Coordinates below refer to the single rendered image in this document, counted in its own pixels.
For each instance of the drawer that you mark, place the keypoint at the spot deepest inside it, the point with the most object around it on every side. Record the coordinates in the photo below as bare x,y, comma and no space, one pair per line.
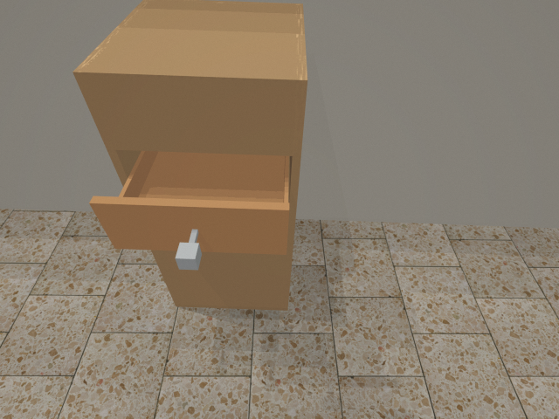
238,203

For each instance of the handle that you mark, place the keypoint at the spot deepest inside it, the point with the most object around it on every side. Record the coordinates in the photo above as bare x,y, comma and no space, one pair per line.
189,254

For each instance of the cabinet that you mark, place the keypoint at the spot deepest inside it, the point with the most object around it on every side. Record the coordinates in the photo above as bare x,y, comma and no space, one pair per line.
216,77

